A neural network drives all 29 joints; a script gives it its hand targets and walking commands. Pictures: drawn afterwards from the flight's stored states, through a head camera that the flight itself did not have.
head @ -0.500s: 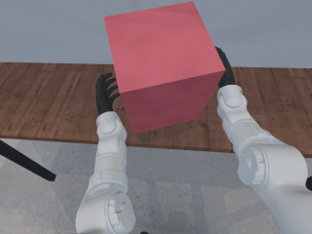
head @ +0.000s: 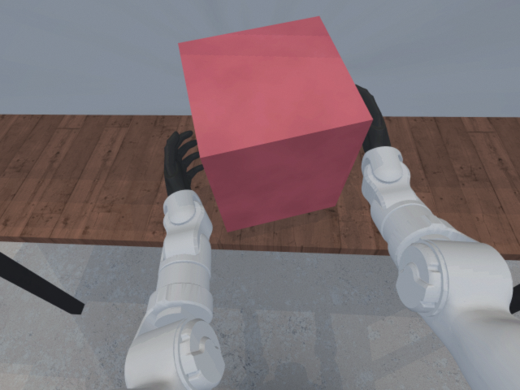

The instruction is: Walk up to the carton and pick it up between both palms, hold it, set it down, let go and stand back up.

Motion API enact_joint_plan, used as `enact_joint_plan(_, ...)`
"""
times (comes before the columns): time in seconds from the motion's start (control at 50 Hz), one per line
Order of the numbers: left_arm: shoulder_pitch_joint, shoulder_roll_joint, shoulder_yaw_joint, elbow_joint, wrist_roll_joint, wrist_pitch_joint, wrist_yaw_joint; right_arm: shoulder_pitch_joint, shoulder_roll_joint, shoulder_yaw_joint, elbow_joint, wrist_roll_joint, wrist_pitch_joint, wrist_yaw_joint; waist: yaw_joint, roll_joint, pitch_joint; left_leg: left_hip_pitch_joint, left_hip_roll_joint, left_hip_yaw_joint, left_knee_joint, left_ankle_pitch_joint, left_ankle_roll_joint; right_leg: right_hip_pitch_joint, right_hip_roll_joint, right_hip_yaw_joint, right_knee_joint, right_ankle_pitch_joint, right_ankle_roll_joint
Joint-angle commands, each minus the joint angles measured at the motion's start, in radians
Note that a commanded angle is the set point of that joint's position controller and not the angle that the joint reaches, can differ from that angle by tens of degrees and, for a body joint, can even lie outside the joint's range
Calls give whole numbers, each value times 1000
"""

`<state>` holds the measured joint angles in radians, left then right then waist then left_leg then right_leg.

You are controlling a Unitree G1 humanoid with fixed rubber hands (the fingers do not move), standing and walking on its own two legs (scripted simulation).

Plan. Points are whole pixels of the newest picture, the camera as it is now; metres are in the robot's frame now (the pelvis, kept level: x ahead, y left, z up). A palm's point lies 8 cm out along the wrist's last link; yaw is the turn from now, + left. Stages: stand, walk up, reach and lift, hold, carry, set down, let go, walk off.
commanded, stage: reach and lift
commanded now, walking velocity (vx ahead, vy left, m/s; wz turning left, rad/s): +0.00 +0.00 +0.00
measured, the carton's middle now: (268, 136) +0.49 +0.07 +0.09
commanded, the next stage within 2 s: hold in 1.92 s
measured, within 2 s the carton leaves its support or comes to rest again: neither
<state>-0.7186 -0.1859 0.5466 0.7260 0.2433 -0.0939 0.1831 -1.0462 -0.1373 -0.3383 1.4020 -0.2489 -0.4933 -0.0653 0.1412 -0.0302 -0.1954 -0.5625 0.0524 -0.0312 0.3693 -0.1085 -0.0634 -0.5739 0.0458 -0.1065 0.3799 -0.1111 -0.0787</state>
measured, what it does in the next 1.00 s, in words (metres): stands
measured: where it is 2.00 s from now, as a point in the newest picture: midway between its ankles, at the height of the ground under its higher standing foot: outside the picture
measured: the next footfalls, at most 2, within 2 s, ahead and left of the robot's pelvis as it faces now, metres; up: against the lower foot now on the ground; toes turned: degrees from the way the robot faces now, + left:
none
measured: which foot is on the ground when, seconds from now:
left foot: down 0.00-1.00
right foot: down 0.00-1.00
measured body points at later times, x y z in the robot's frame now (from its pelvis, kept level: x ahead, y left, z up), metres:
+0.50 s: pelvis -0.02 +0.01 +0.01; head -0.06 +0.02 +0.45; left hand +0.38 +0.23 +0.19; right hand +0.43 -0.08 +0.20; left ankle +0.02 +0.16 -0.74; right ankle +0.03 -0.06 -0.74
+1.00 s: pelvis +0.01 +0.03 +0.01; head -0.04 +0.08 +0.45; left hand +0.42 +0.20 +0.19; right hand +0.44 -0.08 +0.27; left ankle +0.03 +0.16 -0.74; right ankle +0.03 -0.06 -0.74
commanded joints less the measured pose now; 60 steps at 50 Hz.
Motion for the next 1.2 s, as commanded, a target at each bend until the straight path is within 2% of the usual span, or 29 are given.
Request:
enact_joint_plan(0.0,-722,-350,-428,-43,-7,-52,-204,-522,541,308,-198,-12,-5,116,-72,-118,-865,147,-52,108,-7,232,30,813,-138,103,57,725,189)
enact_joint_plan(0.06,-737,-337,-451,-91,-42,-20,-213,-476,562,323,-185,16,46,103,-102,-123,-820,191,-50,99,-3,263,26,845,-142,95,56,750,199)
enact_joint_plan(0.08,-768,-303,-416,-82,-33,-11,-213,-505,577,325,-213,25,61,106,-75,-129,-791,180,-49,105,-3,235,32,849,-151,109,49,714,200)
enact_joint_plan(0.1,-780,-306,-423,-94,-42,-4,-220,-499,567,325,-226,31,72,104,-92,-120,-780,191,-49,98,-1,214,27,865,-168,124,35,692,206)
enact_joint_plan(0.2,-897,-291,-447,-148,-60,68,-212,-546,591,281,-262,75,170,122,-95,-68,-674,241,-55,113,6,163,24,809,-156,136,-20,376,172)
enact_joint_plan(0.28,-969,-245,-409,-136,-52,130,-213,-550,612,236,-262,82,253,139,-94,-110,-563,248,-54,119,-6,58,41,789,-167,168,-72,101,164)
enact_joint_plan(0.34,-990,-217,-376,-64,-47,202,-212,-600,560,160,-265,90,312,153,-91,-126,-447,271,-46,122,-26,-26,42,739,-183,183,-128,-145,159)
enact_joint_plan(0.38,-1002,-214,-353,37,-24,249,-217,-609,529,83,-241,73,349,160,-120,-131,-345,281,-50,117,-33,-99,50,698,-195,193,-167,-298,156)
enact_joint_plan(0.46,-1009,-213,-370,99,-41,327,-215,-723,494,35,-382,78,389,148,-156,-143,-328,312,-62,102,-40,-135,58,661,-185,190,-183,-333,159)
enact_joint_plan(0.48,-1007,-227,-345,177,-12,342,-217,-728,451,-19,-320,63,399,155,-171,-121,-265,314,-63,87,-45,-193,62,628,-190,186,-194,-401,154)
enact_joint_plan(0.5,-974,-230,-368,122,-28,364,-212,-734,472,8,-396,87,409,145,-174,-120,-296,326,-65,93,-52,-148,59,640,-174,175,-189,-323,156)
enact_joint_plan(0.56,-915,-262,-372,232,-21,419,-210,-814,412,-45,-440,91,435,134,-205,-68,-230,354,-68,70,-61,-175,57,589,-158,140,-196,-282,145)
enact_joint_plan(0.6,-906,-278,-410,196,-24,455,-208,-845,385,-41,-483,129,451,128,-221,-16,-254,379,-67,64,-67,-147,46,569,-131,110,-185,-232,137)
enact_joint_plan(0.7,-982,-314,-445,82,-39,495,-195,-820,422,-7,-431,193,501,122,-226,75,-299,406,-76,54,-73,-79,32,586,-87,69,-139,-43,120)
enact_joint_plan(0.74,-1001,-335,-496,-49,-75,502,-196,-802,475,61,-468,254,514,100,-246,79,-430,466,-85,57,-46,69,20,647,-55,47,-98,165,121)
enact_joint_plan(0.78,-985,-350,-498,-85,-76,510,-194,-821,497,121,-503,308,519,93,-209,118,-516,511,-84,57,-8,192,10,691,-42,55,-82,259,114)
enact_joint_plan(0.8,-962,-352,-524,-157,-100,517,-193,-796,516,178,-559,349,527,78,-220,117,-584,546,-86,50,19,307,1,739,-35,55,-70,384,116)
enact_joint_plan(0.82,-937,-367,-532,-175,-97,523,-187,-825,509,217,-582,377,533,78,-198,142,-592,570,-86,49,37,365,-10,745,-22,50,-59,413,110)
enact_joint_plan(0.86,-955,-364,-555,-255,-113,525,-182,-783,530,277,-571,418,559,68,-194,168,-621,618,-91,43,63,431,-19,752,-15,52,-58,445,112)
enact_joint_plan(0.9,-1001,-361,-566,-385,-124,532,-172,-760,555,354,-577,463,587,64,-179,172,-649,658,-90,37,88,510,-24,775,2,52,-36,500,115)
enact_joint_plan(0.92,-996,-326,-584,-521,-135,537,-172,-675,580,394,-594,483,614,51,-188,181,-656,682,-96,40,93,561,-33,820,-2,60,-33,578,123)
enact_joint_plan(0.94,-988,-315,-586,-586,-133,550,-168,-630,575,408,-575,493,638,52,-182,200,-640,711,-95,38,92,573,-38,806,2,54,-33,552,121)
enact_joint_plan(0.96,-1014,-275,-573,-669,-140,560,-174,-560,613,431,-560,498,672,41,-188,177,-595,728,-101,48,89,579,-32,813,-10,59,-25,588,143)
enact_joint_plan(1.02,-1089,-217,-569,-713,-128,597,-201,-457,600,393,-447,469,739,39,-230,175,-426,613,-116,56,46,385,-30,833,-31,72,-8,523,150)
enact_joint_plan(1.06,-1114,-232,-571,-578,-116,613,-235,-484,588,336,-376,437,756,39,-267,140,-273,552,-115,50,18,224,-19,811,-43,75,-20,426,151)
enact_joint_plan(1.08,-1087,-241,-590,-578,-123,623,-247,-489,601,345,-422,433,756,35,-278,126,-274,520,-105,51,3,195,-17,851,-48,78,-16,438,150)
enact_joint_plan(1.1,-1094,-252,-561,-448,-109,626,-265,-524,578,287,-365,411,763,38,-284,118,-173,481,-101,46,-22,82,-9,811,-58,83,-37,321,145)
enact_joint_plan(1.16,-1093,-318,-567,-371,-126,627,-286,-640,585,241,-453,392,746,41,-290,122,-187,467,-94,35,-62,18,0,769,-52,76,-66,181,132)
enact_joint_plan(1.18,-1067,-309,-525,-298,-112,616,-291,-679,586,215,-455,377,736,47,-265,107,-143,451,-92,40,-71,-35,14,744,-59,83,-83,105,126)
